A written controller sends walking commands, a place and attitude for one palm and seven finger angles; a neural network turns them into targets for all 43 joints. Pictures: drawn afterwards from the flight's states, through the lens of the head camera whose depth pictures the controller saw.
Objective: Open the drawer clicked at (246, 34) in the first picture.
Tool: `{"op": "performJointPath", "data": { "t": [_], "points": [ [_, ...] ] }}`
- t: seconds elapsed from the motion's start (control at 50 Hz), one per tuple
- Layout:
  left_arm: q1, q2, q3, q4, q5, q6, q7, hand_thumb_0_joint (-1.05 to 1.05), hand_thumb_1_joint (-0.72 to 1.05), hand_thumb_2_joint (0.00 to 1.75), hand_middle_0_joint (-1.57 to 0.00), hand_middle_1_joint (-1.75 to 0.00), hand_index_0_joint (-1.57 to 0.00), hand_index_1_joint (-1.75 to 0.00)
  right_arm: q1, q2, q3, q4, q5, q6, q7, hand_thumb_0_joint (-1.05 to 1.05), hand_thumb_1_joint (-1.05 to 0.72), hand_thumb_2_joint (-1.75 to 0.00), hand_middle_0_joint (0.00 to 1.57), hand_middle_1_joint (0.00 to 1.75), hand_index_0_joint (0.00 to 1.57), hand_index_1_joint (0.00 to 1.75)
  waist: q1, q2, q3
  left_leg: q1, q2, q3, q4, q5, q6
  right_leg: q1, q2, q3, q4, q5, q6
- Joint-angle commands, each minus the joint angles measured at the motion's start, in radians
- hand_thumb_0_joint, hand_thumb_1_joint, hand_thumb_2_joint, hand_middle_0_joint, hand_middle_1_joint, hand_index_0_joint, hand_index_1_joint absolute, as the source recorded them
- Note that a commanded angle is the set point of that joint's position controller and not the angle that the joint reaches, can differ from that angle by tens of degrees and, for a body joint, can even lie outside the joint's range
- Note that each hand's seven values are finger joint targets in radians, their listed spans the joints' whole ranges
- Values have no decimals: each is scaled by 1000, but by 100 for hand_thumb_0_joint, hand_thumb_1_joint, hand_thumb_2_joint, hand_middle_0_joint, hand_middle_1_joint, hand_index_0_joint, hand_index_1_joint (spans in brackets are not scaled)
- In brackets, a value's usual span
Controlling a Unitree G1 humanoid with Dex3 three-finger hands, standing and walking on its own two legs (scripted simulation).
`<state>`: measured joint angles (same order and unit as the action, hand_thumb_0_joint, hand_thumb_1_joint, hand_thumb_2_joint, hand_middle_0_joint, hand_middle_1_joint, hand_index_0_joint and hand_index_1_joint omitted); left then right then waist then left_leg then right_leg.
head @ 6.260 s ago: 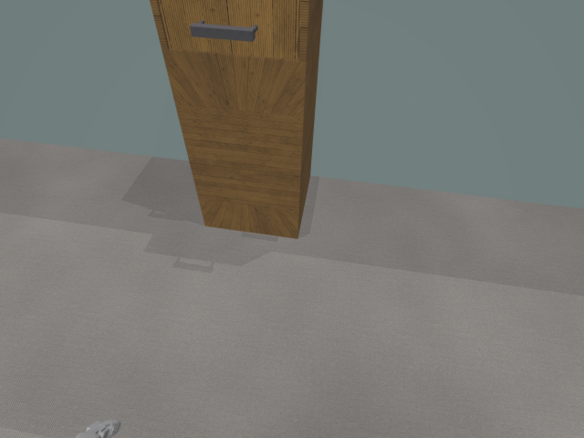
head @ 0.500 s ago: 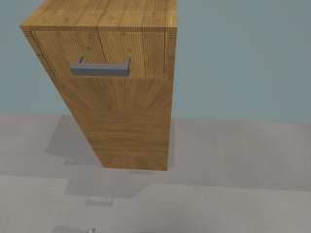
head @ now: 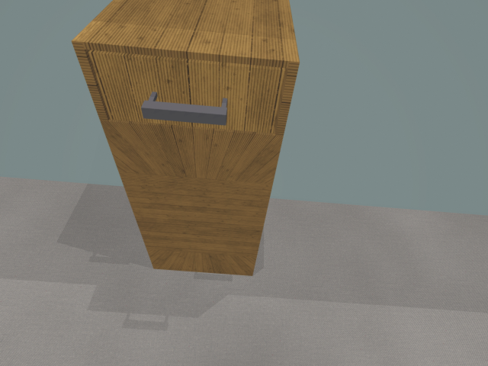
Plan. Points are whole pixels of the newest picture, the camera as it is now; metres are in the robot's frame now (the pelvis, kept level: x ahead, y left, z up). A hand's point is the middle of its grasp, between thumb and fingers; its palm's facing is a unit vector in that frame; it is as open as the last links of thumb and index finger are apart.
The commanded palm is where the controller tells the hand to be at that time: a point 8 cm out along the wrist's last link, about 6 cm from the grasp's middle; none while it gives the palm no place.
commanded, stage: come to a stop and stand still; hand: left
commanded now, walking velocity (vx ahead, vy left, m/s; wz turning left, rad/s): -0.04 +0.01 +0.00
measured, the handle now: (187, 106) +0.58 +0.15 +0.11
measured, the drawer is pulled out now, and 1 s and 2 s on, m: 0.00 0.00 0.00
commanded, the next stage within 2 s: look again from close up in 0.62 s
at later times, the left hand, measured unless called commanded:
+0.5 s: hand out of the picture +0.01 +0.10 -0.18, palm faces +0.08 -0.97 -0.23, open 7.2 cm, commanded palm none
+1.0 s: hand out of the picture -0.03 +0.14 -0.19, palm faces +0.06 -0.99 -0.15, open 7.4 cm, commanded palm none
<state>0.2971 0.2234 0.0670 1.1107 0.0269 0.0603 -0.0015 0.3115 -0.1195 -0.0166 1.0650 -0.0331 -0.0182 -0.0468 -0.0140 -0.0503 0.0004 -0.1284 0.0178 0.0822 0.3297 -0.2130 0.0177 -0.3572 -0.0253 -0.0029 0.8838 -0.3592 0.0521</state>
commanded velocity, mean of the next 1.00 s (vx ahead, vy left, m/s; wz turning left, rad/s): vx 0.00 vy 0.00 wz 0.00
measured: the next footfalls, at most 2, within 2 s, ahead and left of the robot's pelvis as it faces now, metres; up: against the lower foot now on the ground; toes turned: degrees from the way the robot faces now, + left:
right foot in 0.14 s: +0.02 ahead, -0.15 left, +0.00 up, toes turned -3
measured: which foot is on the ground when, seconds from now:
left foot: down 0.00-1.00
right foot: up 0.00-0.12, down 0.14-1.00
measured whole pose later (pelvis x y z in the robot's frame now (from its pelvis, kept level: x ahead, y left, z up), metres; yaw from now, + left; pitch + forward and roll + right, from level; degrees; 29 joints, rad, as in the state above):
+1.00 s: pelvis -0.02 -0.02 -0.01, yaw +1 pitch -2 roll -1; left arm 0.33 0.13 0.00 1.12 0.02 0.00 0.04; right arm 0.29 -0.16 0.00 1.05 -0.02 -0.01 -0.03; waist 0.01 -0.01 0.00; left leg -0.21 0.01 0.07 0.54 -0.30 0.03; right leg -0.19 -0.02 -0.07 0.51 -0.28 0.00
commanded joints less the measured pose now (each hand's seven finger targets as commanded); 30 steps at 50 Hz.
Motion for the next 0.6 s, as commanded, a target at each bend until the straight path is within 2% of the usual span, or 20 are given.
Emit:
{"op": "performJointPath", "data": {
  "t": [0.0,0.04,0.08,0.1,0.12,0.14,0.16,0.18,0.2,0.22,0.26,0.3,0.36,0.46,0.52,0.56,0.58],
  "points": [
    [-82,-7,-20,-80,-19,-30,6,0,90,90,-20,-30,-20,-30,96,-187,-44,8,5,4,-15,0,-90,-90,20,30,20,30,-36,225,17,114,269,-180,-27,532,128,-39,-25,-15,-171,-72,-10],
    [-54,-11,-23,-62,-24,-36,10,0,90,90,-20,-30,-20,-30,71,-186,-44,15,8,7,-8,0,-90,-90,20,30,20,30,-21,259,12,60,251,-179,-18,472,118,45,-14,-38,-272,-34,-19],
    [13,-13,-24,-30,-22,-46,13,0,90,90,-20,-30,-20,-30,46,-181,-45,23,13,10,-3,0,-90,-90,20,30,20,30,15,220,4,-16,215,-155,20,332,81,170,-9,-59,-440,136,-24],
    [37,5,-23,-18,-18,-54,17,0,90,90,-20,-30,-20,-30,55,-160,-42,29,20,8,0,0,-90,-90,20,30,20,30,22,158,-9,-66,175,-134,59,236,41,253,-28,-38,-535,236,-26],
    [44,44,-21,-9,-16,-65,25,0,90,90,-20,-30,-20,-30,62,-118,-33,30,27,7,6,0,-90,-90,20,30,20,30,19,45,-29,-139,130,-92,107,111,-3,337,-112,56,-562,301,-49],
    [34,76,-23,0,-16,-73,30,0,90,90,-20,-30,-20,-30,50,-73,-16,27,30,9,10,0,-90,-90,20,30,20,30,11,-70,7,-180,70,-35,115,-62,-34,303,-203,131,-576,370,-89],
    [12,90,-26,-4,-18,-74,29,0,90,90,-20,-30,-20,-30,52,-62,-13,30,26,13,15,0,-90,-90,20,30,20,30,3,-68,22,-138,57,-23,120,-126,-39,220,-244,130,-599,317,-119],
    [3,76,-24,-3,-18,-79,32,0,90,90,-20,-30,-20,-30,49,-54,-12,36,17,20,13,0,-90,-90,20,30,20,30,4,-134,35,-108,59,-25,135,-92,-40,186,-210,133,-605,355,-136],
    [-6,58,-28,2,-20,-81,34,0,90,90,-20,-30,-20,-30,60,-64,-11,51,15,25,11,0,-90,-90,20,30,20,30,1,-154,47,-92,69,-26,139,-81,-41,174,-193,117,-606,377,-140],
    [-17,33,-37,1,-22,-78,37,0,90,90,-20,-30,-20,-30,77,-62,-11,65,15,27,9,0,-90,-90,20,30,20,30,-8,-122,63,-73,73,-34,123,-38,-39,162,-173,91,-595,372,-138],
    [-18,21,-41,-2,-26,-77,38,0,90,90,-20,-30,-20,-30,97,-62,-6,87,17,24,7,0,-90,-90,20,30,20,30,-10,-41,70,-47,84,-46,79,63,-37,159,-136,63,-571,364,-119],
    [-15,18,-40,-3,-27,-75,40,0,90,90,-20,-30,-20,-30,93,-69,-5,94,16,25,6,0,-90,-90,20,30,20,30,-3,-6,87,-44,94,-48,62,80,-39,154,-113,50,-580,309,-104],
    [2,28,-35,-1,-26,-73,41,0,90,90,-20,-30,-20,-30,81,-67,-5,93,15,31,5,0,-90,-90,20,30,20,30,5,3,117,-51,89,-35,75,61,-44,149,-111,57,-608,283,-92],
    [11,33,-31,-6,-24,-74,45,0,90,90,-20,-30,-20,-30,77,-72,-7,86,16,37,4,0,-90,-90,20,30,20,30,3,2,91,-40,84,-30,92,27,-43,167,-118,75,-639,274,-78],
    [18,29,-30,-8,-23,-74,46,0,90,90,-20,-30,-20,-30,72,-72,-7,82,18,35,2,0,-90,-90,20,30,20,30,3,4,80,-34,87,-35,82,42,-41,183,-111,67,-634,304,-74],
    [22,23,-32,-5,-24,-77,45,0,90,90,-20,-30,-20,-30,73,-75,-5,82,18,31,0,0,-90,-90,20,30,20,30,0,35,67,-21,93,-42,73,72,-41,188,-106,57,-618,329,-79],
    [30,18,-33,-3,-24,-78,44,0,90,90,-20,-30,-20,-30,64,-76,-5,78,18,29,0,0,-90,-90,20,30,20,30,4,31,73,-17,94,-44,68,85,-40,183,-102,50,-611,344,-81]
  ]
}}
